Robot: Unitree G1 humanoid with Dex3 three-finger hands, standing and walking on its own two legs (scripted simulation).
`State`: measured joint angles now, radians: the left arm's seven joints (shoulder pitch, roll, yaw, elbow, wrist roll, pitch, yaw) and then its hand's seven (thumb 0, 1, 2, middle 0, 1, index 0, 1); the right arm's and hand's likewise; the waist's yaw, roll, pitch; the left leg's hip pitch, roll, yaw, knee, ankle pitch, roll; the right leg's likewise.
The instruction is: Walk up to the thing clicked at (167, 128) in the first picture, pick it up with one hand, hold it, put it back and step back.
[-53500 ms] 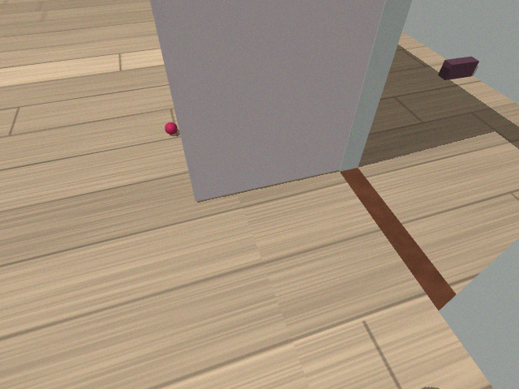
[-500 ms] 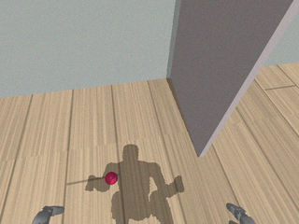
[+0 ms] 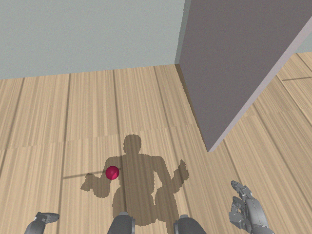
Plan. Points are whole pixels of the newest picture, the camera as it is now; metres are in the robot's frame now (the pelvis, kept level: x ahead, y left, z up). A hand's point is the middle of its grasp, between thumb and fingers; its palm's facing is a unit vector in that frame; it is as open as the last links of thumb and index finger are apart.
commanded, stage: rise first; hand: left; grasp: from above
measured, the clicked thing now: (112, 172) +0.46 +0.22 -0.64
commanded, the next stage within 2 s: approach in 1.86 s
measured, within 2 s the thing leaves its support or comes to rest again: neither
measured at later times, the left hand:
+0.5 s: hand out of the picture +0.15 +0.28 -0.22, palm faces -0.31 -0.74 -0.60, open 14.1 cm
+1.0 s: hand (82, 196) +0.29 +0.29 -0.40, palm faces -0.46 -0.24 -0.86, open 13.7 cm
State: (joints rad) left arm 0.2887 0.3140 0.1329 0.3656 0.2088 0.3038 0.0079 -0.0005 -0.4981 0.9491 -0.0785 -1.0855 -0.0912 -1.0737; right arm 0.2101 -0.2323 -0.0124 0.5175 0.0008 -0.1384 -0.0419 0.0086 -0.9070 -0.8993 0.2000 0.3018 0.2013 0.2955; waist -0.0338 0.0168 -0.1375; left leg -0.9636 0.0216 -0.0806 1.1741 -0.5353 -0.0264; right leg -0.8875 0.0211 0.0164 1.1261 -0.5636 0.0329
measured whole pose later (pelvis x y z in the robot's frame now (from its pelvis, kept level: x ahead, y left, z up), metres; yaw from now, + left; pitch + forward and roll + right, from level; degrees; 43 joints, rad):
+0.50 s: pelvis -0.03 +0.00 -0.08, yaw +0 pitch +27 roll -3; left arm 0.13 0.39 0.12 0.50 0.42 0.10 0.04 0.00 -0.53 0.97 -0.08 -1.05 -0.08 -1.05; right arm 0.15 -0.27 -0.02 0.55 0.00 -0.21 0.00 0.01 -0.90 -0.90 0.20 0.30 0.20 0.30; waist -0.03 0.01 -0.17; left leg -1.35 0.01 -0.09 1.50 -0.61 -0.03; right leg -1.28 0.02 0.02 1.47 -0.66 0.04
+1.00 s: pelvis -0.09 -0.01 -0.27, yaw -4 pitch +33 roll -5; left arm -0.56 0.60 0.15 1.01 0.95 -0.20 0.17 0.00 -0.46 0.99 -0.11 -1.02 -0.12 -1.03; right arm 0.11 -0.28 -0.04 0.73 -0.05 -0.09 0.08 0.01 -0.87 -0.89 0.20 0.30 0.20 0.29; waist -0.04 0.01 -0.12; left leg -2.06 0.00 -0.14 2.12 -0.65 -0.06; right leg -1.98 0.07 0.00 2.09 -0.70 0.05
